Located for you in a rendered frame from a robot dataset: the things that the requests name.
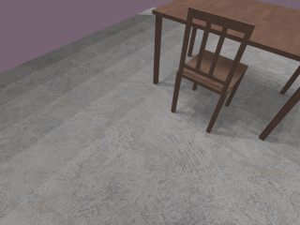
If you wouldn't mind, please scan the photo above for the chair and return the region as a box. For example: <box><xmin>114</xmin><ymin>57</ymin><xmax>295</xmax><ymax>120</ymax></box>
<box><xmin>171</xmin><ymin>7</ymin><xmax>256</xmax><ymax>133</ymax></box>

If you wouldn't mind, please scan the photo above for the table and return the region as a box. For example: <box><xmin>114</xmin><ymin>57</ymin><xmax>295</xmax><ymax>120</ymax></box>
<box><xmin>152</xmin><ymin>0</ymin><xmax>300</xmax><ymax>141</ymax></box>

